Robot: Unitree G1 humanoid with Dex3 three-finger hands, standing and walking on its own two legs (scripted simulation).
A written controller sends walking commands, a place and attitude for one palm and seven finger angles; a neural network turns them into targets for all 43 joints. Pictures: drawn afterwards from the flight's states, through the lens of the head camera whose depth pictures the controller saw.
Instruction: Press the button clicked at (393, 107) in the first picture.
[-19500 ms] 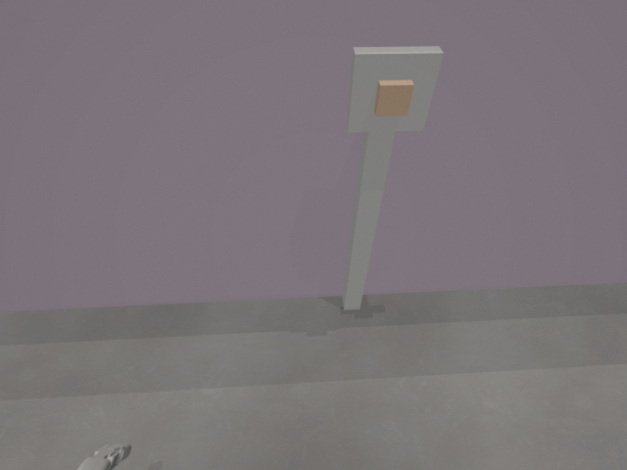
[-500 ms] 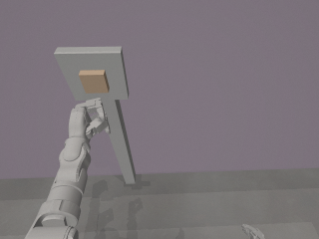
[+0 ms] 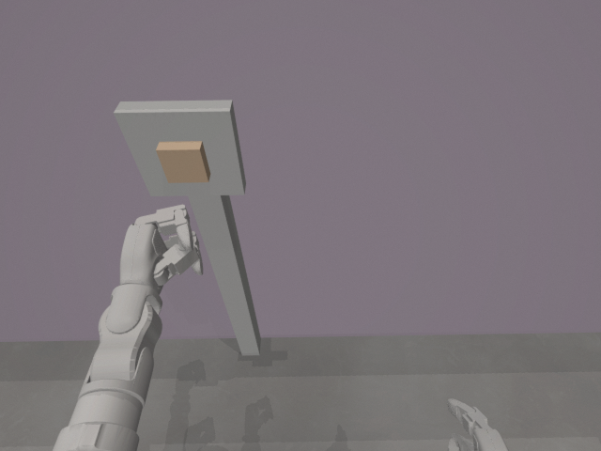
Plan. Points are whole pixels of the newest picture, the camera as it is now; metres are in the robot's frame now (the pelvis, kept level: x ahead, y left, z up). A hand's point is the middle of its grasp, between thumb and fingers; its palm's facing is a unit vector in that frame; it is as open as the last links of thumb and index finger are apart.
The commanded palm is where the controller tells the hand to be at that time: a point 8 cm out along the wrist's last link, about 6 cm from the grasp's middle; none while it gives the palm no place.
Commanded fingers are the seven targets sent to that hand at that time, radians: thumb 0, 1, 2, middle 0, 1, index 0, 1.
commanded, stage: draw the hand back to the body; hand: left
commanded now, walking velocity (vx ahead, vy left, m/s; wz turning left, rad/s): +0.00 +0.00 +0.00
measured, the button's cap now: (185, 161) +0.50 +0.20 +0.12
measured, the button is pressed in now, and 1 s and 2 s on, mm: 0 0 0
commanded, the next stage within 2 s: step back with the hand held close in 1.36 s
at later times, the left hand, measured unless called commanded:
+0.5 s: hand (129, 291) +0.26 +0.20 +0.14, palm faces +0.15 -0.97 -0.17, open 3.1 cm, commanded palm +0.22 +0.25 +0.15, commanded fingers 0.00 0.90 0.90 -1.30 -1.50 -1.30 -1.50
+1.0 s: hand (40, 320) +0.21 +0.25 +0.17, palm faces +0.34 -0.87 -0.35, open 3.1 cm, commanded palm +0.16 +0.29 +0.19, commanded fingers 0.00 0.90 0.90 -1.30 -1.50 -1.30 -1.50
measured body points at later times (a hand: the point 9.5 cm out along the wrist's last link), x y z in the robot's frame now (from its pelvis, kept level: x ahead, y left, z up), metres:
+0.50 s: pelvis +0.00 +0.01 +0.02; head -0.02 -0.01 +0.47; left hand +0.25 +0.25 +0.15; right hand +0.19 -0.22 -0.05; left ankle +0.02 +0.11 -0.72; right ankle -0.02 -0.08 -0.72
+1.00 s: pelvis +0.02 +0.02 +0.03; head +0.00 +0.00 +0.48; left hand +0.19 +0.29 +0.19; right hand +0.21 -0.20 -0.06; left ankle +0.02 +0.11 -0.72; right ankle -0.02 -0.08 -0.72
